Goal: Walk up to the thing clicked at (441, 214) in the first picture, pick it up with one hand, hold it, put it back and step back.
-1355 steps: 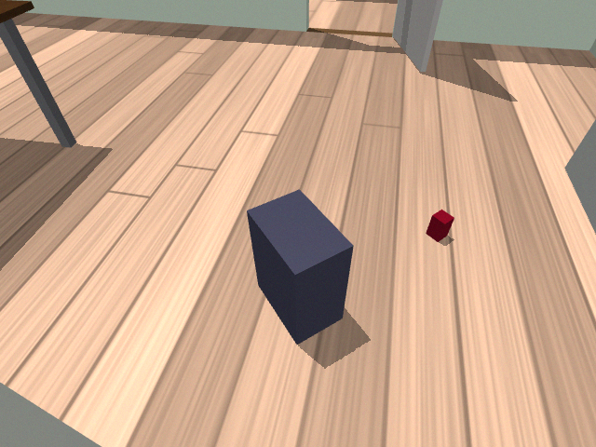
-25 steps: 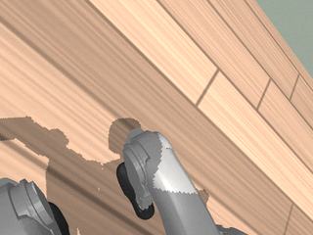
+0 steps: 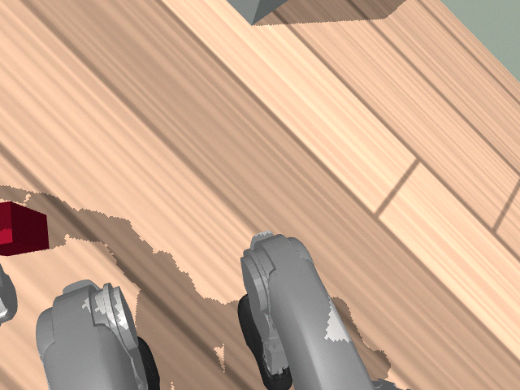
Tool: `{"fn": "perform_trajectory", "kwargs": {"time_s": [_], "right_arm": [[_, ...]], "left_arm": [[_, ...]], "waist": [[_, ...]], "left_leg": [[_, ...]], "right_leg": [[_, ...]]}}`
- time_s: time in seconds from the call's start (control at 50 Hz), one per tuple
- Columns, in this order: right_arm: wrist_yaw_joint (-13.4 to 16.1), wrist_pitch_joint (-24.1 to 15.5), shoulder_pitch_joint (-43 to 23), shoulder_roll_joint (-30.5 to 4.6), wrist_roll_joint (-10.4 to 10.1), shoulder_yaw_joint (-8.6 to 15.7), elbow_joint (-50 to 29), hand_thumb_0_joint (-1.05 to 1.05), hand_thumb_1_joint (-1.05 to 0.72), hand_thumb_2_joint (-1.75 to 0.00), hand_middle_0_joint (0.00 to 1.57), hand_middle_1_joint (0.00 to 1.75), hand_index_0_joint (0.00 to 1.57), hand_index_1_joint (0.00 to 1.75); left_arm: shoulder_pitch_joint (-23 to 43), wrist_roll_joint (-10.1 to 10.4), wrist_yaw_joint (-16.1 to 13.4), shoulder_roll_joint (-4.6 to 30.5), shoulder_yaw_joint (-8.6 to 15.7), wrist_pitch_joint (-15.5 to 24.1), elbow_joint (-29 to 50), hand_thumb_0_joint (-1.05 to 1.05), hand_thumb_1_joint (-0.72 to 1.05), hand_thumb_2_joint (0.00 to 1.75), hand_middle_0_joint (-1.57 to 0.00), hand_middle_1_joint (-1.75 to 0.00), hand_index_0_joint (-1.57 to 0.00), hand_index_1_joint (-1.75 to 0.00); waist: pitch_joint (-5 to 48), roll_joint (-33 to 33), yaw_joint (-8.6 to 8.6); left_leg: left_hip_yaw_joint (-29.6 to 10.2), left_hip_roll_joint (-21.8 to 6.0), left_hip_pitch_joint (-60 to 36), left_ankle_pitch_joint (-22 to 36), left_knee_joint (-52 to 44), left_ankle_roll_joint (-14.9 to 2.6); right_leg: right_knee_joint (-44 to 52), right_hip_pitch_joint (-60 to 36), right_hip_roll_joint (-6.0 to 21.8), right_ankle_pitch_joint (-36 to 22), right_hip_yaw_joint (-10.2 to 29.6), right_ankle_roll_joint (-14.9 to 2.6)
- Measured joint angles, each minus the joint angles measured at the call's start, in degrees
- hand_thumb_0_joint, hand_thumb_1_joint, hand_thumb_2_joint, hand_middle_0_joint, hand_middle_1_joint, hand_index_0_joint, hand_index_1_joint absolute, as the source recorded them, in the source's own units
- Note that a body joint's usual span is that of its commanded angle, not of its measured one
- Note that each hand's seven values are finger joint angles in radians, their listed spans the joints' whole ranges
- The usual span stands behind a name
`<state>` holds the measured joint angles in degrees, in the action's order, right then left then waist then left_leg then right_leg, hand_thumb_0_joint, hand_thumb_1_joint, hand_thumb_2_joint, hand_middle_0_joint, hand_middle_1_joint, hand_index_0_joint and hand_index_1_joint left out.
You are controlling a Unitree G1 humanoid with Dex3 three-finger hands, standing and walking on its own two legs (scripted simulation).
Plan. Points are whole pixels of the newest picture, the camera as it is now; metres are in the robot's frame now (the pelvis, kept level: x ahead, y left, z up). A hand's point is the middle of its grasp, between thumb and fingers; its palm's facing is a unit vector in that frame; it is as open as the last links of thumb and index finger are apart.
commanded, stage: withdraw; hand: left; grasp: from above
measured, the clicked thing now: (8, 230) +0.43 +0.33 -0.27
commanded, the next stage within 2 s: home in 0.40 s
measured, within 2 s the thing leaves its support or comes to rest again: neither
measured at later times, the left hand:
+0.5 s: hand out of the picture +0.42 +0.32 -0.16, palm faces -0.45 -0.25 -0.86, open 14.1 cm
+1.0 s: hand out of the picture +0.33 +0.32 -0.04, palm faces -0.36 -0.42 -0.84, open 10.3 cm
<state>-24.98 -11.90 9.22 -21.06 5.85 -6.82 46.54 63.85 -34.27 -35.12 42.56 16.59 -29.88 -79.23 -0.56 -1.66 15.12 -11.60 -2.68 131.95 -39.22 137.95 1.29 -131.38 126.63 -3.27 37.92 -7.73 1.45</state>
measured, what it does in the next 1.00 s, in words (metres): rises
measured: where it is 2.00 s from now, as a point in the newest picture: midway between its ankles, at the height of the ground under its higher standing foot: (213, 385)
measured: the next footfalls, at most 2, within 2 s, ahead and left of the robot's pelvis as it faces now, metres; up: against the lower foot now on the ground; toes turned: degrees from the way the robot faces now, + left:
none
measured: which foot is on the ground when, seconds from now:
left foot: down 0.00-1.00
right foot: down 0.00-1.00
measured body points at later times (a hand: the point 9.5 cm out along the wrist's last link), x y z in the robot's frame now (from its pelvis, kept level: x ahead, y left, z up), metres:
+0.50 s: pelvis -0.01 +0.00 +0.00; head +0.22 +0.06 +0.38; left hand +0.44 +0.32 -0.11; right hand +0.04 -0.27 -0.11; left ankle +0.07 +0.13 -0.30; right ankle +0.11 -0.11 -0.30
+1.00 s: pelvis +0.00 +0.00 +0.07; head +0.18 +0.05 +0.48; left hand +0.35 +0.34 +0.01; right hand +0.19 -0.25 -0.05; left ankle +0.07 +0.13 -0.30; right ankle +0.11 -0.11 -0.30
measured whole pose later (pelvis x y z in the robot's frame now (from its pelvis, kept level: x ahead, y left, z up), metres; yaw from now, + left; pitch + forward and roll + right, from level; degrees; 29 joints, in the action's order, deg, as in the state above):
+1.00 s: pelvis +0.00 +0.00 +0.07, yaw +6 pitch +34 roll -6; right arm -5.5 -2.3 6.2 -17.3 1.7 2.7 37.3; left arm 22.3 -42.2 -4.2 31.5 0.7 1.7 -38.3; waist 11.0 -2.3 2.8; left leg -4.9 -2.0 119.1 -39.1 124.2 -0.3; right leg -121.0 115.4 -1.8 39.5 -2.4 1.9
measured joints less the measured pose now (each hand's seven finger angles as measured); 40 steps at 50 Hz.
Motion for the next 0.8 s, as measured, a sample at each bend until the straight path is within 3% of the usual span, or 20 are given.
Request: {"fn": "perform_trajectory", "kwargs": {"time_s": [0.08, 0.16, 0.2, 0.26, 0.36, 0.46, 0.56, 0.66, 0.8], "right_arm": [[1.9, 0.3, -0.2, 0.9, -1.2, 3.0, 1.7, 0.0, -0.92, -0.9, 0.19, 0.3, 0.19, 0.3], [4.4, -0.4, -1.1, 1.8, -1.7, 3.7, 1.5, 0.0, -0.92, -0.9, 0.19, 0.3, 0.19, 0.3], [5.7, -1.0, -1.4, 2.0, -1.4, 3.2, 0.9, 0.0, -0.92, -0.9, 0.2, 0.3, 0.19, 0.3], [7.8, -1.5, -1.7, 1.9, -0.7, 2.1, 0.1, 0.0, -0.91, -0.9, 0.2, 0.3, 0.19, 0.3], [11.2, -1.4, -1.0, 1.4, 0.2, 1.4, -0.3, 0.0, -0.91, -0.9, 0.2, 0.3, 0.19, 0.3], [13.4, -1.1, 0.6, 1.4, 0.8, 0.5, -0.4, 0.0, -0.91, -0.9, 0.2, 0.3, 0.19, 0.3], [14.4, 0.1, 1.8, 2.4, 1.5, 0.0, -0.8, 0.0, -0.92, -0.9, 0.2, 0.3, 0.2, 0.3], [15.3, 3.2, 2.5, 4.5, 1.3, 2.3, -2.0, 0.0, -0.91, -0.9, 0.2, 0.3, 0.2, 0.3], [16.7, 6.9, 0.9, 5.8, 0.4, 7.3, -3.9, 0.0, -0.9, -0.9, 0.2, 0.3, 0.2, 0.3]], "left_arm": [[-4.3, -2.5, 5.7, -5.0, -8.0, -0.6, 0.5, 0.0, -0.5, 0.97, -0.1, -0.98, -0.1, -0.97], [-4.9, -4.4, 11.2, -8.0, -11.0, 1.6, -3.7, 0.0, -0.5, 0.97, -0.09, -0.98, -0.1, -0.97], [-4.4, -6.4, 13.7, -8.3, -11.5, 4.0, -6.1, 0.0, -0.5, 0.97, -0.08, -0.99, -0.1, -0.98], [-3.7, -11.4, 16.3, -7.5, -12.5, 9.2, -8.7, 0.0, -0.5, 0.97, -0.08, -1.0, -0.1, -0.98], [-2.9, -18.7, 16.6, -5.9, -13.8, 17.7, -10.9, 0.0, -0.5, 0.98, -0.08, -1.02, -0.1, -1.0], [-3.4, -22.5, 14.9, -4.3, -13.0, 25.0, -12.3, 0.0, -0.51, 0.98, -0.08, -1.02, -0.1, -1.0], [-7.9, -25.6, 13.4, -2.8, -9.2, 31.4, -7.6, 0.0, -0.51, 0.98, -0.09, -1.0, -0.11, -0.99], [-18.0, -26.6, 13.6, -3.5, -6.8, 34.7, 8.5, 0.0, -0.38, 0.97, -0.17, -0.87, -0.17, -0.86], [-27.1, -23.4, 18.9, -6.1, -9.6, 35.2, 24.0, 0.0, -0.1, 0.93, -0.23, -0.67, -0.22, -0.68]], "waist": [[5.2, -2.5, -2.68], [6.9, -2.5, -3.43], [6.8, -2.0, -3.01], [5.7, -0.9, -2.02], [3.2, 0.5, -0.85], [1.2, 1.1, -0.25], [-0.9, 1.8, -0.46], [-1.2, 2.2, -1.96], [3.4, 1.2, -6.53]], "left_leg": [[2.4, -0.3, -2.0, -0.3, -2.3, -0.79], [4.0, -0.5, -4.8, 0.6, -4.8, -0.91], [4.2, -0.3, -5.5, 1.4, -5.7, -0.73], [4.4, 0.3, -5.8, 2.3, -6.2, -0.49], [4.6, 1.2, -4.9, 2.9, -4.8, -0.02], [4.3, 1.3, -2.7, 2.4, -2.6, -0.06], [3.5, 1.1, -0.7, 1.2, -0.3, -0.24], [3.6, 1.2, 0.2, 0.3, 0.4, -0.31], [4.6, 1.3, -1.7, -0.2, -2.4, -0.8]], "right_leg": [[1.3, -1.5, 0.2, 0.7, 1.9, 0.34], [2.7, -3.4, 0.4, 0.2, 3.3, 0.25], [3.1, -3.9, 0.6, -0.3, 3.4, -0.05], [3.1, -4.1, 0.9, -1.0, 3.5, -0.49], [1.1, -3.1, 1.3, -1.0, 3.8, -0.74], [-0.8, -1.0, 1.2, -0.5, 3.6, -0.39], [-2.3, 0.6, 0.8, 0.3, 3.1, 0.02], [-3.0, 1.2, 0.9, 1.3, 3.2, 0.1], [-0.5, -0.8, 1.4, 2.2, 3.9, 0.24]]}}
